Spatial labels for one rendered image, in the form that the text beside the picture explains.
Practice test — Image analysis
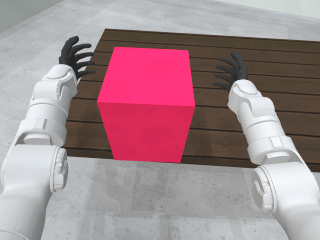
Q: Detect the right robot upper arm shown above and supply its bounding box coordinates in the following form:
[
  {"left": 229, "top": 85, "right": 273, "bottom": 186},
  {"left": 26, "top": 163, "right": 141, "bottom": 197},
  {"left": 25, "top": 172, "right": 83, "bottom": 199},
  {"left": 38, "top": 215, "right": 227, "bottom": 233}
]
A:
[{"left": 251, "top": 161, "right": 320, "bottom": 240}]

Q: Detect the table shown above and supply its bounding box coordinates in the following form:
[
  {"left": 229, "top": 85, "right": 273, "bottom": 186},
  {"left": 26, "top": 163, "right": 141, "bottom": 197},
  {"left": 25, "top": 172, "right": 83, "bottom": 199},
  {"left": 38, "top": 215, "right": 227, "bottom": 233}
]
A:
[{"left": 61, "top": 28, "right": 320, "bottom": 173}]

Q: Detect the left robot forearm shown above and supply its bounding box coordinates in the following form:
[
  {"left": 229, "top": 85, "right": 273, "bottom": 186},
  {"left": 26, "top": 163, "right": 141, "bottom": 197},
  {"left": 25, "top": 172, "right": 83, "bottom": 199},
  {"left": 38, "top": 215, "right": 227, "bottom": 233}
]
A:
[{"left": 0, "top": 64, "right": 78, "bottom": 190}]

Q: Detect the left robot upper arm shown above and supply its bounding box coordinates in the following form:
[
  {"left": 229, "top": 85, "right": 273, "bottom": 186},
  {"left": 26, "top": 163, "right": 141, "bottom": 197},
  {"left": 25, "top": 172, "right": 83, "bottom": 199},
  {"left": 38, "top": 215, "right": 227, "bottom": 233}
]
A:
[{"left": 0, "top": 144, "right": 69, "bottom": 240}]

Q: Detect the robot left hand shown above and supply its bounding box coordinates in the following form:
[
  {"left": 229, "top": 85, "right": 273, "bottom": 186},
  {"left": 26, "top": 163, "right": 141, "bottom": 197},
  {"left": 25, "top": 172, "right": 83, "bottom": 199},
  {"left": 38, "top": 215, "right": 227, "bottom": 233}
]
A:
[{"left": 59, "top": 36, "right": 96, "bottom": 81}]

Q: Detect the robot right hand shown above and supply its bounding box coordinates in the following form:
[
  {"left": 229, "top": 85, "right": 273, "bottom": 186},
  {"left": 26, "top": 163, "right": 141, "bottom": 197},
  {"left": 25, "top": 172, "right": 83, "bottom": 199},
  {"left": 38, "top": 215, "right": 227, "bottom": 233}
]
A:
[{"left": 213, "top": 51, "right": 248, "bottom": 93}]

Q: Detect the right robot forearm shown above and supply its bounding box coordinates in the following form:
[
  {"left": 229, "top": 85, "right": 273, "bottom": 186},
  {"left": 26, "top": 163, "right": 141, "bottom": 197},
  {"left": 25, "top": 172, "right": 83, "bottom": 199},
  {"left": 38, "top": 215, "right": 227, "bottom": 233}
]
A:
[{"left": 227, "top": 79, "right": 320, "bottom": 203}]

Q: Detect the carton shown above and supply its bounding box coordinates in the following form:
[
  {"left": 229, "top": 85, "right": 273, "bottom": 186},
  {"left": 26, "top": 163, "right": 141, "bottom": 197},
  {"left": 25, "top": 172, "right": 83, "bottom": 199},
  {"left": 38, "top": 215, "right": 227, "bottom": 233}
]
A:
[{"left": 97, "top": 47, "right": 195, "bottom": 163}]

